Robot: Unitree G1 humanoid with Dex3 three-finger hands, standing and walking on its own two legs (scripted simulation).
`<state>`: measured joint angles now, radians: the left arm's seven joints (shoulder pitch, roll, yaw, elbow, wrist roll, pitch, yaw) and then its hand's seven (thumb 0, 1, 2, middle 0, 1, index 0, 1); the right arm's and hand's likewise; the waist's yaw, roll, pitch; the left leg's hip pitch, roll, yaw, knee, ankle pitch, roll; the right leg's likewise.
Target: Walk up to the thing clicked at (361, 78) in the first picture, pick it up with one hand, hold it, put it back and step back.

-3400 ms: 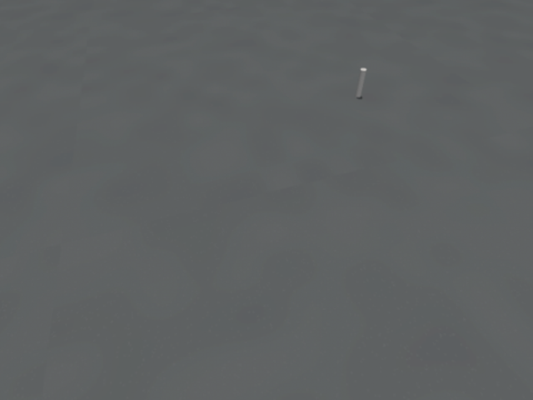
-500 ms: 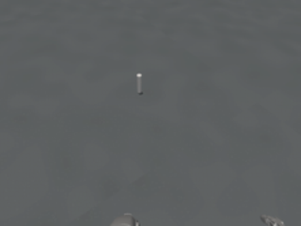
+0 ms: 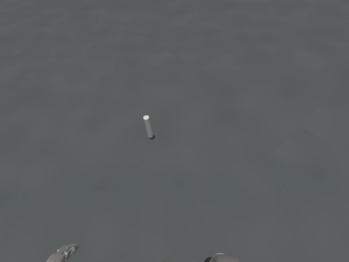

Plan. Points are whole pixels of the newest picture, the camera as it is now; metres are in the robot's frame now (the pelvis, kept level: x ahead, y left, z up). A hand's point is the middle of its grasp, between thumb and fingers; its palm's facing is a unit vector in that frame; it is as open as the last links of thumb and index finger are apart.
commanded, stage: walk up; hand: left
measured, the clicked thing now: (148, 126) +1.05 +0.23 -0.66
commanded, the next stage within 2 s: none
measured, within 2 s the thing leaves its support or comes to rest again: neither
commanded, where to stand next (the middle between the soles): +0.67 +0.05 m, yaw +1 degrees
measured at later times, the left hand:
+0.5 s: hand (74, 252) +0.18 +0.29 -0.13, palm faces +0.09 -0.92 -0.38, open 7.4 cm
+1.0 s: hand (85, 176) +0.39 +0.31 -0.12, palm faces -0.01 -0.92 -0.40, open 7.4 cm
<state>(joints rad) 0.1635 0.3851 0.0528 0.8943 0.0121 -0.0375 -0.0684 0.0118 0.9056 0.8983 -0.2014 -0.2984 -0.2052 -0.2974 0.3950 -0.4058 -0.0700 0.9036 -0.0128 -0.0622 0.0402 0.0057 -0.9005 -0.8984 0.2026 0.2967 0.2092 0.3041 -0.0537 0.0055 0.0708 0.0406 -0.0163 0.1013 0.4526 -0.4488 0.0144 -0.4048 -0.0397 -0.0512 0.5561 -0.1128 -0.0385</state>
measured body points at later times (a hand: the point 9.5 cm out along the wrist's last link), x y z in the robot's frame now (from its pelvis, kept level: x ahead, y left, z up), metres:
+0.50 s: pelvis +0.18 +0.00 +0.01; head +0.19 +0.01 +0.46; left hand +0.18 +0.34 -0.10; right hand +0.28 -0.31 -0.10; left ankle +0.30 +0.15 -0.71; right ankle +0.11 -0.10 -0.72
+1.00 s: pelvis +0.35 +0.02 +0.01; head +0.36 +0.01 +0.46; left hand +0.39 +0.35 -0.09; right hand +0.41 -0.30 -0.11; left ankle +0.30 +0.15 -0.72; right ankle +0.47 -0.11 -0.72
